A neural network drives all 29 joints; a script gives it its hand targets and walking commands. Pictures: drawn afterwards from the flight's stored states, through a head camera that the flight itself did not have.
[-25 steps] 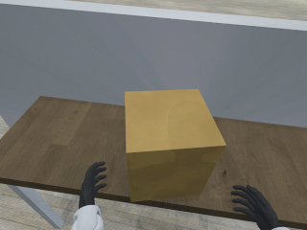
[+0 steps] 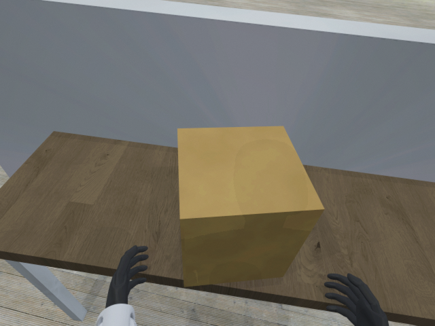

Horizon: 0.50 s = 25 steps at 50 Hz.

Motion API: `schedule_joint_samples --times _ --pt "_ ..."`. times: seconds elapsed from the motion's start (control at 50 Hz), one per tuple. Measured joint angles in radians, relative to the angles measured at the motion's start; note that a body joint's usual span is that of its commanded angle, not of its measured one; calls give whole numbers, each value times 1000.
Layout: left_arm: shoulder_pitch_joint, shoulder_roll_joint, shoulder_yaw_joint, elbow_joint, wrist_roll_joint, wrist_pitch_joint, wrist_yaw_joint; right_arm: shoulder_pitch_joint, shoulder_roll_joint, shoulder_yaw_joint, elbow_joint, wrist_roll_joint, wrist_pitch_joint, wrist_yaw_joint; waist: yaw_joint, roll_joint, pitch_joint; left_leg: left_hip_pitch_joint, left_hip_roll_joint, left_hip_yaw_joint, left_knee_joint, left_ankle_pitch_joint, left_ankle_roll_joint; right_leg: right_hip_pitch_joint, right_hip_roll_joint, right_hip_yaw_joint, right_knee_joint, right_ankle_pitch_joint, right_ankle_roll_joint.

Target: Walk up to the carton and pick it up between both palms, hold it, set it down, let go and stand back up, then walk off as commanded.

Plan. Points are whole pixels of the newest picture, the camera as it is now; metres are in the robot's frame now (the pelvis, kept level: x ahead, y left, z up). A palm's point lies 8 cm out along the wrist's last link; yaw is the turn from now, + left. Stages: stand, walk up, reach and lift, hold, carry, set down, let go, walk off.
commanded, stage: set down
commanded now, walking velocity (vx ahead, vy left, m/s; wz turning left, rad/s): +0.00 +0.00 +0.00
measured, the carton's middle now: (233, 207) +0.35 +0.02 +0.04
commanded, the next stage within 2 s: let go in 1.18 s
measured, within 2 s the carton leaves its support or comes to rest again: neither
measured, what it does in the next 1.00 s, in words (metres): stands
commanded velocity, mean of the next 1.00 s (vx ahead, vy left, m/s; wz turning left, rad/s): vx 0.00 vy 0.00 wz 0.00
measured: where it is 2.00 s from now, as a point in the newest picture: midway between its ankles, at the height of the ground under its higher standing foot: outside the picture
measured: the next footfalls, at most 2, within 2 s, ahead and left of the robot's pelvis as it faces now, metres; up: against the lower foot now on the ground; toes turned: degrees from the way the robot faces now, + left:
left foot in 1.88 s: -0.05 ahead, +0.12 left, +0.00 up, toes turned +2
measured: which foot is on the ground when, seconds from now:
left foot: down 0.00-1.00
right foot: down 0.00-1.00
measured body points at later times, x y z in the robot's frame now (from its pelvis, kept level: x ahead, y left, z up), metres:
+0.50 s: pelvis +0.00 +0.00 +0.00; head -0.01 +0.03 +0.45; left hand +0.18 +0.20 -0.02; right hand +0.20 -0.23 -0.02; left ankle -0.01 +0.12 -0.75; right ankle +0.02 -0.09 -0.75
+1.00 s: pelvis -0.01 +0.00 +0.00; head -0.03 +0.03 +0.45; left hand +0.18 +0.20 -0.02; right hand +0.20 -0.22 -0.02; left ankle -0.01 +0.12 -0.75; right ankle +0.02 -0.09 -0.75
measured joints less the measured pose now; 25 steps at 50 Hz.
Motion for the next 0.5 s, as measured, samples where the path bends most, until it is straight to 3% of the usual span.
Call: schedule_joint_samples --times 0.26,0.5 --pt "0 28 3 58 0 -12 -27 -6 28 -13 25 -8 -20 -1 -2 -12 3 3 0 0 0 -2 0 3 0 0 0 -2 0" --pt "-2 48 13 73 0 -17 -63 -20 61 -22 36 -43 -15 -31 -11 -12 3 19 0 3 0 -3 2 18 0 3 0 -3 0"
